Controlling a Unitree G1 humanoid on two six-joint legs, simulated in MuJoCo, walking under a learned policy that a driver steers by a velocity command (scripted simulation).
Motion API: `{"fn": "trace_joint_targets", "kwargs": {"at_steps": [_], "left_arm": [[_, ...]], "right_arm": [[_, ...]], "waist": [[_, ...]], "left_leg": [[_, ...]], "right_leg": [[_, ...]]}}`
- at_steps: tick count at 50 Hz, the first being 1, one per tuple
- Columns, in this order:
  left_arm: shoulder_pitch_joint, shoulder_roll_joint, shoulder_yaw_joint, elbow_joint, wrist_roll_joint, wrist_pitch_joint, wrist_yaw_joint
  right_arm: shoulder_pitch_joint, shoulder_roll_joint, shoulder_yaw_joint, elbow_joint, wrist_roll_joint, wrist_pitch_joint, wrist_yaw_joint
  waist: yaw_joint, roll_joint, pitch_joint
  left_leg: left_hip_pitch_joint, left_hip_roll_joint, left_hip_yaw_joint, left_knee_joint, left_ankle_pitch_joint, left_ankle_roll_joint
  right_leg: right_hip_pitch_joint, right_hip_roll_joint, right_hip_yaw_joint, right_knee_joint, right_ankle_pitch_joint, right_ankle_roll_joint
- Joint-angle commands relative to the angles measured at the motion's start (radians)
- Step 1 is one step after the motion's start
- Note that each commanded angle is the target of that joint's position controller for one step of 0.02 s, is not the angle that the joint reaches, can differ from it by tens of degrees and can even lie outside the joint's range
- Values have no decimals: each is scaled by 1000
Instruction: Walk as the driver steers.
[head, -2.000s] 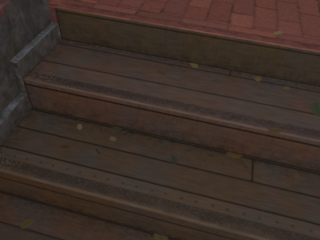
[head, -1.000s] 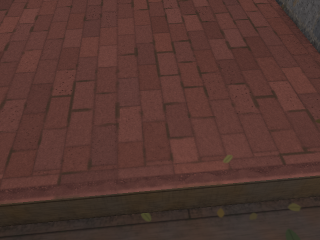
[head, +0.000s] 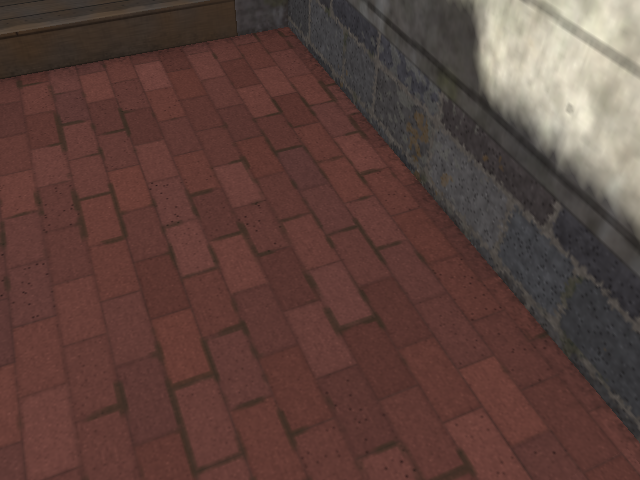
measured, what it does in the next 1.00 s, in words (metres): climbs, turning left: right foot, then left foot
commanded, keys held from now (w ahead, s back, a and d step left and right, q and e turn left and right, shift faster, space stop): q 1.00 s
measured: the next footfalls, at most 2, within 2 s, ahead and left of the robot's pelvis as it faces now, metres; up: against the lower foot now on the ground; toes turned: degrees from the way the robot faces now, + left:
right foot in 0.44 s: +0.30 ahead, -0.09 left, +0.00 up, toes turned +17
left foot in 0.86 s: +0.12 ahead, +0.13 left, +0.00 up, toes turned +33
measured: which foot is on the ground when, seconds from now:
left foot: down 0.00-0.44, up 0.46-0.84, down 0.86-1.00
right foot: up 0.00-0.42, down 0.44-0.86, up 0.88-1.00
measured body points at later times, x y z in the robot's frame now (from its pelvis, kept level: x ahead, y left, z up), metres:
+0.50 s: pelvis +0.16 -0.02 +0.07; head +0.18 -0.02 +0.52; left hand +0.30 +0.28 +0.00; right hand +0.34 -0.25 -0.05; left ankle +0.06 +0.06 -0.62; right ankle +0.26 -0.10 -0.66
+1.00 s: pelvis +0.12 +0.01 +0.07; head +0.12 +0.05 +0.52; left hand +0.09 +0.32 -0.05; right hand +0.38 -0.14 +0.00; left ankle +0.08 +0.11 -0.66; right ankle +0.22 -0.11 -0.58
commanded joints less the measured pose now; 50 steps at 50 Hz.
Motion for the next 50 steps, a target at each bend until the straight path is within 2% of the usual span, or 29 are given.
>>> {"fn": "trace_joint_targets", "kwargs": {"at_steps": [1,2,4,5,6,9,11,14,18,19,21,22,23,24,25,26,27,29,32,35,38,40,42,43,44,45,46,48,50], "left_arm": [[-10,-17,-29,-106,10,10,32],[-37,6,-27,-121,7,4,39],[-140,64,-11,-157,6,-19,44],[-191,60,-6,-182,-10,-20,41],[-167,48,-3,-177,-9,-20,35],[-236,51,11,-218,-14,-31,41],[-284,37,12,-246,-11,-24,43],[-370,24,19,-292,-3,-9,49],[-410,51,32,-315,-27,-7,61],[-374,63,38,-305,-35,-11,70],[-216,102,62,-261,-77,-32,93],[-90,155,65,-266,-52,-19,132],[-92,198,69,-285,-24,1,145],[-79,124,60,-305,-26,23,134],[-116,70,51,-330,-34,31,128],[-146,48,43,-342,-45,40,130],[-174,45,36,-348,-53,48,132],[-206,81,39,-357,-33,57,134],[-167,107,47,-344,-26,61,139],[-154,148,65,-338,-37,70,137],[-120,189,83,-323,-49,78,125],[-115,191,87,-313,-61,84,118],[-85,146,77,-289,-71,90,113],[-50,105,72,-273,-70,95,108],[-73,67,60,-321,-48,93,107],[-194,117,76,-355,-42,92,115],[-201,111,78,-355,-55,97,113],[-166,113,81,-335,-41,100,117],[-150,117,84,-343,-38,97,116]], "right_arm": [[-92,20,3,15,20,-18,-29],[-112,15,1,5,21,-29,-38],[-74,-61,-20,-1,1,-50,-40],[-55,-99,-32,-24,-12,-52,-41],[-21,-102,-31,-36,-11,-61,-43],[164,-121,-48,-14,0,-66,-29],[182,-122,-56,-32,3,-65,-25],[161,-124,-69,-64,38,-65,-16],[155,-167,-104,-77,46,-60,2],[113,-176,-110,-95,43,-56,9],[32,-183,-115,-123,48,-49,28],[-51,-107,-87,-224,95,-11,-19],[139,-24,-69,-217,85,2,-34],[204,-131,-79,-204,70,20,-41],[146,-188,-99,-208,76,48,-49],[93,-185,-100,-225,76,75,-51],[67,-165,-96,-247,73,101,-50],[47,-129,-89,-288,71,129,-50],[11,-111,-78,-333,64,130,-56],[-31,-97,-66,-359,58,123,-46],[-29,-124,-75,-364,59,130,-32],[0,-129,-82,-362,57,136,-22],[83,-143,-99,-336,47,141,-19],[127,-199,-118,-337,37,138,-24],[101,-329,-144,-377,32,138,-41],[114,-312,-142,-398,7,115,-42],[42,-272,-128,-411,3,97,-45],[-72,-213,-111,-440,29,88,-53],[-99,-175,-93,-453,32,90,-61]], "waist": [[122,24,-38],[112,37,-48],[86,-6,-55],[67,26,-45],[72,68,-39],[14,89,-7],[0,95,17],[4,125,66],[-12,140,65],[2,127,47],[74,79,-23],[111,140,-90],[0,-177,-192],[-5,-223,-263],[5,-136,-173],[1,-62,-107],[-9,-61,-48],[-21,-82,29],[-8,-98,22],[14,-115,-2],[29,-140,12],[13,-138,26],[-14,-99,33],[-15,60,72],[2,377,134],[-76,295,102],[-40,257,109],[7,184,99],[32,184,65]], "left_leg": [[237,224,-566,-549,556,100],[267,191,-461,-570,614,82],[283,145,-353,-611,659,60],[263,146,-340,-649,674,61],[245,141,-316,-663,751,47],[455,167,-350,-642,899,64],[513,169,-366,-622,872,81],[485,177,-430,-627,819,85],[602,204,-526,-591,892,93],[601,201,-538,-572,926,89],[536,143,-543,-495,1021,55],[408,34,-407,-221,689,-15],[69,-106,-273,-8,-166,-86],[20,-23,-221,160,-274,-119],[-17,25,-198,265,-192,-155],[-31,64,-174,309,-114,-171],[-19,90,-171,329,-68,-177],[61,97,-133,344,24,-178],[70,124,-103,212,101,-182],[183,163,-71,-9,95,-167],[294,158,-25,-178,84,-133],[372,149,-2,-325,127,-95],[514,93,20,-490,152,-41],[594,176,-155,-623,294,15],[622,432,-544,-725,421,165],[499,470,-614,-771,337,241],[470,417,-541,-768,245,200],[461,327,-452,-741,154,109],[421,281,-406,-716,254,100]], "right_leg": [[-305,-92,3,184,-70,-2],[-322,-97,-17,118,-102,9],[-267,-124,-78,-119,-66,57],[-216,-127,-146,-149,-97,93],[-152,-120,-179,-146,-79,106],[-247,-100,-170,-232,22,133],[-243,-105,-175,-376,83,131],[-141,-106,-184,-598,97,133],[-46,-83,-187,-873,18,135],[33,-76,-184,-943,10,126],[336,-77,-208,-1083,202,64],[580,-212,-48,-1137,536,-20],[912,-504,211,-1015,1108,-205],[864,-594,318,-1044,1045,-270],[755,-538,246,-1071,815,-245],[650,-461,146,-1108,559,-199],[541,-419,85,-1149,364,-168],[349,-351,-35,-1222,198,-147],[364,-345,-116,-1241,163,-165],[367,-359,-173,-1234,92,-167],[360,-390,-181,-1232,-4,-163],[356,-402,-192,-1200,-57,-139],[299,-356,-254,-1090,-118,-65],[172,-279,-342,-891,-233,24],[-118,-104,-402,-636,-483,128],[-114,-101,-214,-420,-502,127],[-123,-116,-169,-334,-417,115],[-128,-127,-141,-305,-262,117],[-63,-100,-152,-257,-178,130]]}}
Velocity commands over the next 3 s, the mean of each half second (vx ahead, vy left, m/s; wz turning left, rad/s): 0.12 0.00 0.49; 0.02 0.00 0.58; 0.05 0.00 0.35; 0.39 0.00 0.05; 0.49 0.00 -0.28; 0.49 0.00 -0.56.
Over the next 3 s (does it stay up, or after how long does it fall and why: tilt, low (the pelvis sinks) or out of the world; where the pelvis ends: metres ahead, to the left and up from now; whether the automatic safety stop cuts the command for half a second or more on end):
stays up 0.66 0.47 0.07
